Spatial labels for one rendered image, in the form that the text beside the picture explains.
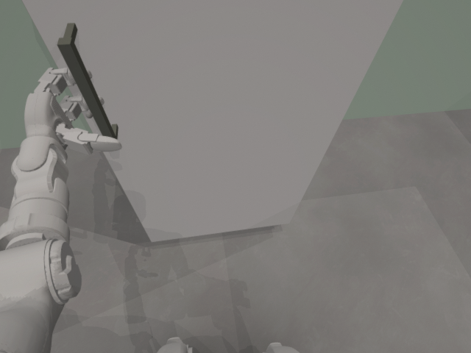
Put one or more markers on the robot left upper arm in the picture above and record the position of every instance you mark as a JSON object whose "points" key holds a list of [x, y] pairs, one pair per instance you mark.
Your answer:
{"points": [[36, 280]]}

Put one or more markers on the handle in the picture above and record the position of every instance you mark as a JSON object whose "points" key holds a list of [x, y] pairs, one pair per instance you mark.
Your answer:
{"points": [[75, 64]]}

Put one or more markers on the robot right shin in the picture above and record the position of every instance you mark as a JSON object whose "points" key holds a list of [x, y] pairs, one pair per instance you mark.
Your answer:
{"points": [[273, 344]]}

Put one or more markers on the fridge door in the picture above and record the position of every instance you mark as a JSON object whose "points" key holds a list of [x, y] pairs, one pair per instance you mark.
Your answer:
{"points": [[225, 108]]}

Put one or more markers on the left robot forearm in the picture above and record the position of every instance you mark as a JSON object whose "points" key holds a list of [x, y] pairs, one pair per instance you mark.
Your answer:
{"points": [[39, 208]]}

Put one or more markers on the left robot hand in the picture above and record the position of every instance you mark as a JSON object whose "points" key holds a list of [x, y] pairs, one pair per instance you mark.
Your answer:
{"points": [[43, 115]]}

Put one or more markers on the robot left shin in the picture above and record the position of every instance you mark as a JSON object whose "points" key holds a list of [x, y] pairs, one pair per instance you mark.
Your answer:
{"points": [[174, 340]]}

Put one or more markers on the robot shin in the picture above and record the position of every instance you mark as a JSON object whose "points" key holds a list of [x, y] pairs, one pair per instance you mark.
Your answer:
{"points": [[174, 340], [273, 344]]}

